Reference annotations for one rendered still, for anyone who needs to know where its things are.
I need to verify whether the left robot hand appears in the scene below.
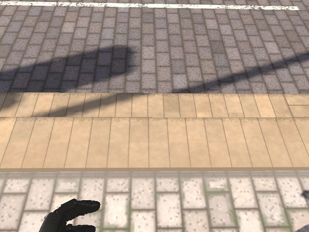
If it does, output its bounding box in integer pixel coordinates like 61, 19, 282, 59
39, 198, 100, 232

